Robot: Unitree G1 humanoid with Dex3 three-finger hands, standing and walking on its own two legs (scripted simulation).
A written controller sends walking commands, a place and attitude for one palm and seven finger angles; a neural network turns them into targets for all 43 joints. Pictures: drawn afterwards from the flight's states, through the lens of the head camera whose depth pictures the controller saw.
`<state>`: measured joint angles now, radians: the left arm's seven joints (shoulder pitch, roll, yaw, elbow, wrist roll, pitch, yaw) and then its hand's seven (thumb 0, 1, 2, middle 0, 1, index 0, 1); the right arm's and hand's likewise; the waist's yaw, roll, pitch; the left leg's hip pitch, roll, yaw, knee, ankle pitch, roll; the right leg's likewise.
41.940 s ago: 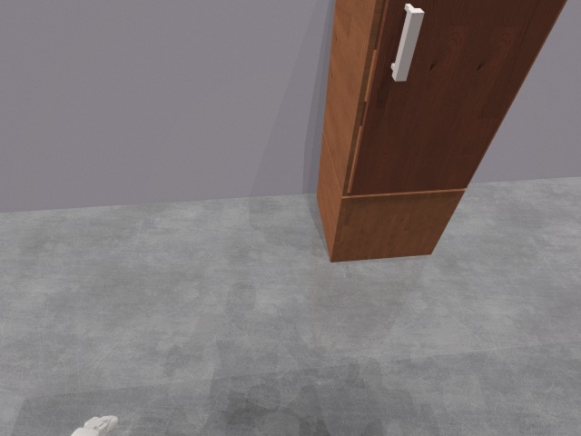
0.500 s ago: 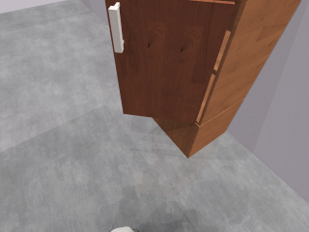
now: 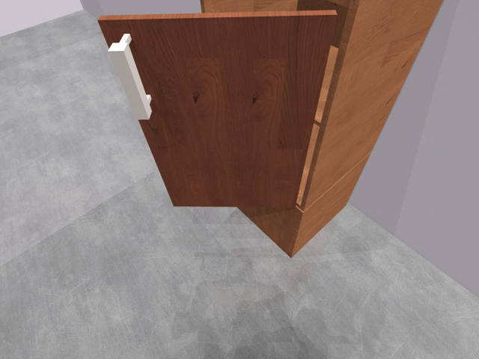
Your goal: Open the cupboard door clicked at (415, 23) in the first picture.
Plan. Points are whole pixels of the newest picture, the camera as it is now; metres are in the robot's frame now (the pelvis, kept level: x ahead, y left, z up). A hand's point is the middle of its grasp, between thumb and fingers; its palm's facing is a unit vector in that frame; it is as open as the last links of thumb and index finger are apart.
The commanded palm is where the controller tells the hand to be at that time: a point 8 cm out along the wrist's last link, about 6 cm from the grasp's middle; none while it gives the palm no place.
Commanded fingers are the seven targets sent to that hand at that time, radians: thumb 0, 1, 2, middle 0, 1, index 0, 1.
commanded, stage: come to a stop and stand still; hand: left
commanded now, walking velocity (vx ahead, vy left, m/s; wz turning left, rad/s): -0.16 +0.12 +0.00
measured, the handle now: (135, 78) +0.56 +0.22 +0.16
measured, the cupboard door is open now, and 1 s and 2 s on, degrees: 46 46 46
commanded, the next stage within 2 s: look again from close up in 0.84 s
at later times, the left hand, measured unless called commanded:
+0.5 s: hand out of the picture +0.02 +0.25 -0.17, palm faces +0.04 -0.96 -0.26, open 7.4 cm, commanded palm none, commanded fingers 0.00 0.90 0.90 -0.20 -0.30 -0.20 -0.30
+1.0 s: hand out of the picture +0.00 +0.23 -0.16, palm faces -0.02 -0.98 -0.20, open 7.4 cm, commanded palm none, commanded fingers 0.00 0.90 0.90 -0.20 -0.30 -0.20 -0.30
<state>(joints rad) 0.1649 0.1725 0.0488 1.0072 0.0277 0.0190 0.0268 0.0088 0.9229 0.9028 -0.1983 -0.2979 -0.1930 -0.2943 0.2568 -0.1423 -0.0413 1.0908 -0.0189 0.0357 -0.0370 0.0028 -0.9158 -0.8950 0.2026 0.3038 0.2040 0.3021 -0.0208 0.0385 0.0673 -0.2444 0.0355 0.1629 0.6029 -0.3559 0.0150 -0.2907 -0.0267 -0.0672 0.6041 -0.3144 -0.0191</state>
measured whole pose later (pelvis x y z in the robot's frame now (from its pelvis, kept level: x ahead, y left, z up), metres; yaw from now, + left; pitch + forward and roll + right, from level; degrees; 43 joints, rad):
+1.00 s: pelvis -0.01 +0.06 +0.01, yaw -1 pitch -1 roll +1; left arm 0.27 0.16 -0.02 1.07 0.02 0.01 0.02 0.01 0.91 0.90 -0.20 -0.30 -0.20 -0.29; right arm 0.29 -0.20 0.01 1.08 -0.02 -0.01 -0.02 0.00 -0.91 -0.90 0.20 0.30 0.20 0.30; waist 0.00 0.00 0.05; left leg -0.16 -0.04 0.11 0.44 -0.28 0.07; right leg -0.23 -0.09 0.01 0.48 -0.24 0.06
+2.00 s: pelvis -0.03 -0.01 -0.05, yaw +4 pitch +8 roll -1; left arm 0.38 0.23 0.27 0.11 -0.32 -0.42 -0.39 0.02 0.52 0.74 -0.23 -0.55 -0.23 -0.54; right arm 0.17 -0.29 -0.04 0.51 0.03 -0.27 -0.06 0.01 -0.91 -0.90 0.20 0.30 0.20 0.30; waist 0.05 -0.01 -0.08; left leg -0.64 0.04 -0.02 0.99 -0.49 -0.03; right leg -0.65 -0.03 -0.11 0.97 -0.47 -0.04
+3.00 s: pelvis -0.02 +0.03 +0.01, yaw +3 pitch -1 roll -1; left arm -0.13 0.45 0.44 0.20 -0.32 0.05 -0.49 -0.01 -0.48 0.31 -0.30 -1.19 -0.30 -1.19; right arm 0.24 -0.25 0.10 0.61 0.06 -0.25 -0.10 0.01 -0.90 -0.90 0.20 0.30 0.21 0.30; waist 0.06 0.05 -0.02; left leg -0.21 0.01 0.02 0.55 -0.32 0.01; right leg -0.22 -0.04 -0.09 0.51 -0.27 0.01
